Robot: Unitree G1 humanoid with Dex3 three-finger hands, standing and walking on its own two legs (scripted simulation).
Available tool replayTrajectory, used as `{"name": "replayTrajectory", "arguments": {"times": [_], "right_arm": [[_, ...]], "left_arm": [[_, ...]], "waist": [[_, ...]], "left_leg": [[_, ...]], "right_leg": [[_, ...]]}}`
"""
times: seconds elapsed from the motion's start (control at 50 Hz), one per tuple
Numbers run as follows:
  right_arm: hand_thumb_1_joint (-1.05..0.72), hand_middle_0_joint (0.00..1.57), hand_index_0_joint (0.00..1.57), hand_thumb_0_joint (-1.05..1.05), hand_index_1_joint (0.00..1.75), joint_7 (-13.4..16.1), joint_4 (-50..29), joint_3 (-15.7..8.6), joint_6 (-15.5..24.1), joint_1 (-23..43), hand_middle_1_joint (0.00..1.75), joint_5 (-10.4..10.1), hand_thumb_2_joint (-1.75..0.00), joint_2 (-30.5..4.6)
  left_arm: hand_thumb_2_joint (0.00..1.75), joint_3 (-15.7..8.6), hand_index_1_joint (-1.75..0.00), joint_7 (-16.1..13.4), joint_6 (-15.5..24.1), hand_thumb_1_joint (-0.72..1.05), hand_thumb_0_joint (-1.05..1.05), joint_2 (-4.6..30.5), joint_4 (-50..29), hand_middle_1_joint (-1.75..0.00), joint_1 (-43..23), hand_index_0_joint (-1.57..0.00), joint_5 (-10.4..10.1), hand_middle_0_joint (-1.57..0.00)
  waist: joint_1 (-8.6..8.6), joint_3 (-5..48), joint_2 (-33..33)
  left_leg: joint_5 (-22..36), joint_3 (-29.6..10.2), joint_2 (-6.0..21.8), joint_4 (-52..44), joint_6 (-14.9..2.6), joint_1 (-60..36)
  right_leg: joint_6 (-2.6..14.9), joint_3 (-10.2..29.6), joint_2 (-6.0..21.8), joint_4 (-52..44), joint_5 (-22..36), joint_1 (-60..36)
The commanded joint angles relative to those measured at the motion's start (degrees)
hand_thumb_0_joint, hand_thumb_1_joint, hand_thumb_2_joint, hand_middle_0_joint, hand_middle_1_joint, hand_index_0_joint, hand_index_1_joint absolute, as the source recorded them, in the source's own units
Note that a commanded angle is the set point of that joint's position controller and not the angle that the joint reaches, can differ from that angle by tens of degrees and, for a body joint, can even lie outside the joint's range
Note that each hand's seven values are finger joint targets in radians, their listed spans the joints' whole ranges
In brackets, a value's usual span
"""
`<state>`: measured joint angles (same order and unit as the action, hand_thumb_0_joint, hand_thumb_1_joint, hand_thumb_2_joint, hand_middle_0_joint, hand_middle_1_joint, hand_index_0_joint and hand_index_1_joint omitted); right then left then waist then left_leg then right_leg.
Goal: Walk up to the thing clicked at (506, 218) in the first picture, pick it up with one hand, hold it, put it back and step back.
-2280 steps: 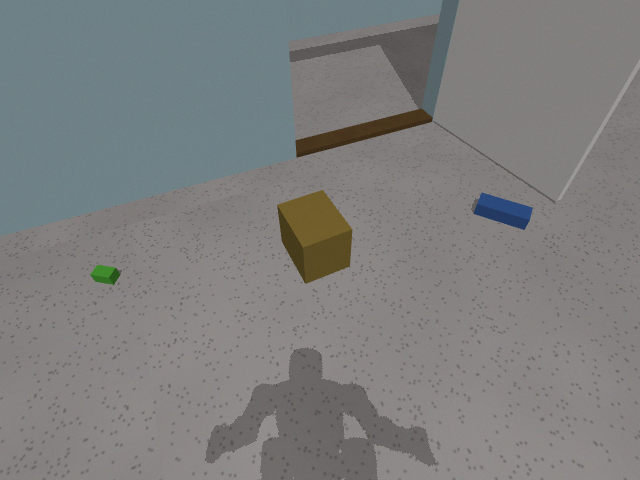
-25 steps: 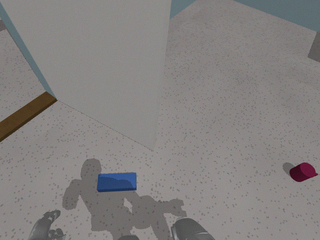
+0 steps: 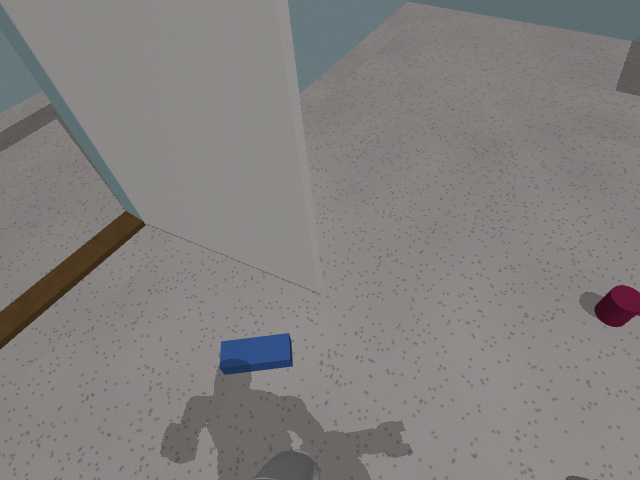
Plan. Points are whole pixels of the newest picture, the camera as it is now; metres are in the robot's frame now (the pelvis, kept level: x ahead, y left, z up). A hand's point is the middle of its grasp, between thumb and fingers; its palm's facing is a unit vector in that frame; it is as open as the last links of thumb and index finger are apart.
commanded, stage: step back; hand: left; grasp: from above
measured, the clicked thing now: (256, 353) +0.57 +0.29 -0.74
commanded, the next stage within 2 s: none
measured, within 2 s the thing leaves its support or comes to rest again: neither
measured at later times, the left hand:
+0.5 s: hand out of the picture -0.09 +0.27 -0.16, palm faces +0.08 -0.93 -0.36, open 7.4 cm
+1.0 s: hand out of the picture -0.25 +0.24 -0.14, palm faces +0.09 -0.89 -0.45, open 7.4 cm
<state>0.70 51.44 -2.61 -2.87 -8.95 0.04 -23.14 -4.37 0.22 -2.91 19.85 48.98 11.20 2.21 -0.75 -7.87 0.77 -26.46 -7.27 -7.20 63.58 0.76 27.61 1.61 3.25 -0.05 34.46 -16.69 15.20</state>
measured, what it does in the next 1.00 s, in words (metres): walks backwards: left foot, then right foot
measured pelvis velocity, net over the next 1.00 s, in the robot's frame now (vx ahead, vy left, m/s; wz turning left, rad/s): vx -0.36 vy -0.05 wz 0.13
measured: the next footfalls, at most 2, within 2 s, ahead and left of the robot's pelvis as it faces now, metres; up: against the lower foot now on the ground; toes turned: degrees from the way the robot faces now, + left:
left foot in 0.22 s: -0.08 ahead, +0.12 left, +0.00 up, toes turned +3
right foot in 0.64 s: -0.21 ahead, -0.16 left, +0.00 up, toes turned +3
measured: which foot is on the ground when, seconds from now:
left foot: up 0.00-0.20, down 0.22-0.68, up 0.70-1.00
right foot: down 0.00-0.26, up 0.28-0.62, down 0.64-1.00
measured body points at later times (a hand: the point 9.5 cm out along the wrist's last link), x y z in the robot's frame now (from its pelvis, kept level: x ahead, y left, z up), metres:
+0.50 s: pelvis -0.17 +0.00 +0.00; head -0.12 +0.03 +0.44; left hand -0.10 +0.32 -0.13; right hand -0.03 -0.30 -0.10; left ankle -0.12 +0.11 -0.73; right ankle -0.20 -0.16 -0.64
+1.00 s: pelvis -0.36 -0.05 -0.02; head -0.29 -0.05 +0.43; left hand -0.25 +0.29 -0.11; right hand -0.28 -0.36 -0.15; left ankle -0.41 +0.07 -0.72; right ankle -0.25 -0.16 -0.73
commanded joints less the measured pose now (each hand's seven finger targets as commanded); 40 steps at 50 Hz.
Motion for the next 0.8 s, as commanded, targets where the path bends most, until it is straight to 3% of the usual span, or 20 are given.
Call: {"name": "replayTrajectory", "arguments": {"times": [0.0,0.1,0.16,0.2,0.22,0.24,0.26,0.28,0.32,0.34,0.42,0.5,0.58,0.62,0.64,0.66,0.68,0.7,0.74,0.78], "right_arm": [[-0.90,0.20,0.20,0.00,0.30,1.3,-3.4,-2.2,1.8,-2.9,0.30,-0.5,-0.90,-10.4],[-0.90,0.20,0.20,0.00,0.30,1.5,-5.2,-2.1,2.4,-1.7,0.30,0.2,-0.90,-9.5],[-0.90,0.20,0.20,0.00,0.30,1.1,-3.0,-2.6,2.4,-6.4,0.30,0.8,-0.90,-9.2],[-0.90,0.20,0.20,0.00,0.30,0.8,-2.0,-3.3,2.7,-8.7,0.30,1.3,-0.90,-9.8],[-0.90,0.20,0.20,0.00,0.30,0.8,-2.9,-4.2,2.8,-7.8,0.30,2.4,-0.90,-13.0],[-0.90,0.20,0.20,0.00,0.30,0.4,-3.8,-5.0,2.6,-4.6,0.30,3.0,-0.90,-17.5],[-0.90,0.20,0.20,0.00,0.30,0.3,-5.1,-5.7,2.6,-3.1,0.30,2.6,-0.90,-20.6],[-0.90,0.20,0.20,0.00,0.30,0.7,-5.6,-5.4,3.0,-0.2,0.30,2.4,-0.90,-18.7],[-0.90,0.20,0.20,0.00,0.30,1.0,-6.6,-3.5,3.2,4.2,0.30,2.9,-0.90,-13.4],[-0.90,0.20,0.20,0.00,0.30,1.1,-7.1,-3.4,3.2,5.6,0.30,2.5,-0.90,-12.7],[-0.90,0.20,0.20,0.00,0.30,1.2,-6.7,-3.6,3.1,0.2,0.30,1.5,-0.90,-10.9],[-0.90,0.20,0.20,0.00,0.30,1.2,-7.1,-4.4,2.6,-2.0,0.30,1.6,-0.90,-12.3],[-0.90,0.20,0.20,0.00,0.30,0.6,-9.0,-4.5,1.2,2.5,0.30,1.6,-0.90,-14.2],[-0.90,0.20,0.20,0.00,0.30,0.3,-9.3,-4.2,0.3,4.1,0.30,0.8,-0.90,-13.3],[-0.90,0.20,0.20,0.00,0.30,0.2,-9.9,-3.6,0.2,4.3,0.30,0.4,-0.90,-10.5],[-0.90,0.20,0.20,0.00,0.30,0.9,-10.9,-3.2,0.3,4.7,0.30,0.4,-0.90,-8.3],[-0.90,0.20,0.20,0.00,0.30,1.7,-10.1,-4.5,-0.1,5.2,0.30,0.8,-0.90,-10.9],[-0.90,0.20,0.20,0.00,0.30,1.3,-8.7,-4.9,-0.1,3.3,0.30,0.4,-0.90,-12.9],[-0.90,0.20,0.20,0.00,0.30,0.8,-6.0,-4.4,0.1,-0.9,0.30,0.2,-0.90,-12.0],[-0.90,0.20,0.20,0.00,0.30,0.8,-5.0,-3.4,0.6,-3.1,0.30,0.3,-0.90,-10.1]], "left_arm": [[0.90,-3.9,-0.30,-1.4,2.1,0.90,0.00,13.5,-8.7,-0.30,-5.0,-0.20,0.0,-0.20],[0.90,-4.1,-0.30,-2.0,1.4,0.90,0.00,14.2,-8.8,-0.30,-0.4,-0.20,0.0,-0.20],[0.90,-3.6,-0.30,-1.7,0.6,0.90,0.00,14.8,-9.5,-0.30,-3.0,-0.20,-0.7,-0.20],[0.90,-3.0,-0.30,-1.3,0.0,0.90,0.00,14.7,-10.1,-0.30,-3.8,-0.20,-1.2,-0.20],[0.90,-2.5,-0.30,-1.1,-0.1,0.90,0.00,12.9,-10.7,-0.30,-3.5,-0.20,-1.4,-0.20],[0.90,-2.3,-0.30,-1.3,0.0,0.90,0.00,11.3,-10.8,-0.30,-4.6,-0.20,-1.6,-0.20],[0.90,-3.7,-0.30,-2.2,0.0,0.90,0.00,13.7,-11.1,-0.30,-8.4,-0.20,-0.6,-0.20],[0.90,-4.0,-0.30,-2.3,-0.1,0.90,0.00,14.6,-10.0,-0.30,-8.5,-0.20,-0.3,-0.20],[0.90,-3.7,-0.30,-1.7,-0.3,0.90,0.00,12.6,-8.0,-0.30,-4.2,-0.20,-1.7,-0.20],[0.90,-3.7,-0.30,-1.6,-0.3,0.90,0.00,12.7,-6.9,-0.30,-1.1,-0.20,-1.9,-0.20],[0.90,-3.8,-0.30,-1.6,0.2,0.90,0.00,11.8,-6.8,-0.30,-0.4,-0.20,-1.1,-0.20],[0.90,-3.2,-0.30,-1.4,0.9,0.90,0.00,11.6,-7.2,-0.30,-1.5,-0.20,-1.0,-0.20],[0.90,-3.2,-0.30,-0.9,1.5,0.90,0.00,11.9,-3.4,-0.30,4.7,-0.20,-0.9,-0.20],[0.90,-3.7,-0.30,-0.8,1.8,0.90,0.00,12.8,-0.7,-0.30,9.1,-0.20,-0.3,-0.20],[0.90,-4.6,-0.30,-0.7,2.0,0.90,0.00,16.2,-1.3,-0.30,8.8,-0.20,0.6,-0.20],[0.90,-6.0,-0.30,-0.4,1.7,0.90,0.00,22.2,-3.9,-0.30,3.9,-0.20,0.5,-0.20],[0.90,-6.3,-0.30,-0.7,1.6,0.90,0.00,25.4,-6.1,-0.30,-1.5,-0.20,0.7,-0.20],[0.90,-5.9,-0.30,-1.1,1.9,0.90,0.00,23.0,-7.1,-0.30,-5.4,-0.20,0.5,-0.20],[0.90,-4.5,-0.30,-1.4,2.2,0.90,0.00,17.7,-8.3,-0.30,-10.4,-0.20,0.4,-0.20],[0.90,-4.7,-0.30,-1.4,2.0,0.90,0.00,15.4,-7.8,-0.30,-8.7,-0.20,0.5,-0.20]], "waist": [[-0.24,6.4,-8.8],[-2.36,11.4,-12.6],[-0.06,13.1,-12.3],[1.49,13.2,-7.4],[1.28,13.1,0.6],[0.93,10.4,12.9],[4.50,8.6,13.7],[3.34,5.6,11.2],[-0.66,5.6,5.6],[-2.37,5.5,5.7],[0.74,7.2,6.8],[3.17,10.4,9.7],[0.55,13.3,12.0],[-1.62,13.7,9.0],[-1.69,11.3,-1.3],[-2.29,7.2,-15.3],[-3.32,2.9,-18.4],[-0.58,0.5,-16.0],[2.69,0.5,-8.0],[1.77,3.1,-8.1]], "left_leg": [[0.2,-0.3,-0.5,1.9,1.01,0.3],[-4.9,2.0,4.8,-16.5,0.91,-0.3],[2.2,5.5,5.5,-30.3,-0.68,-9.8],[16.9,4.7,6.6,-41.7,-2.29,-17.5],[19.5,-6.9,15.1,-42.8,-5.03,-21.4],[26.4,-19.6,25.2,-45.3,-10.40,-22.3],[28.2,-23.0,30.9,-45.8,-17.27,-10.9],[28.3,-22.3,30.9,-46.4,-18.22,-5.9],[36.8,-8.2,21.6,-42.5,-12.88,-10.6],[36.1,-5.0,20.0,-41.8,-11.45,-12.1],[38.2,-4.8,19.9,-38.1,-13.12,-23.2],[38.2,-4.8,21.7,-36.3,-15.38,-27.1],[29.1,-3.8,20.7,-34.0,-12.25,-19.0],[19.3,-2.4,18.0,-31.2,-8.16,-11.1],[7.9,-0.9,11.4,-23.0,-4.75,-1.4],[-5.7,2.8,1.5,-10.1,-1.04,3.2],[-8.4,-1.6,3.5,1.6,0.09,-1.7],[-4.6,-4.2,4.7,5.0,-0.67,-4.7],[2.1,-4.0,0.4,8.4,-0.53,-2.8],[3.5,-2.2,-0.8,7.9,0.55,-1.1]], "right_leg": [[9.46,9.6,10.2,-10.8,19.2,-4.0],[11.83,12.8,15.3,-7.1,27.9,-16.3],[9.19,10.5,13.4,-4.3,24.9,-12.1],[4.91,7.7,10.2,-1.1,17.6,-5.5],[1.91,4.8,5.7,4.4,7.4,3.7],[-0.46,-2.2,-3.8,15.1,-14.1,14.7],[-1.57,3.8,-4.5,26.4,-21.9,10.5],[-1.20,7.2,-4.0,34.3,-19.3,8.4],[-0.53,9.2,-7.1,38.8,-13.0,11.8],[-0.42,8.8,-7.5,40.3,-10.9,13.5],[-3.44,6.9,-6.1,33.8,-10.7,16.1],[-4.28,3.4,-3.1,19.6,-13.5,12.3],[-2.22,-1.8,-1.2,-0.7,-5.6,-0.3],[0.10,-1.6,-1.1,-10.1,2.1,-8.0],[2.43,12.9,6.5,-12.5,-2.8,-8.1],[9.66,26.1,18.1,-18.8,-9.6,2.7],[15.52,33.5,25.2,-23.6,-15.1,17.6],[14.26,31.0,24.1,-24.1,-16.5,21.8],[8.97,12.9,13.8,-16.9,-5.5,15.7],[7.00,7.9,10.0,-13.3,0.2,9.0]]}}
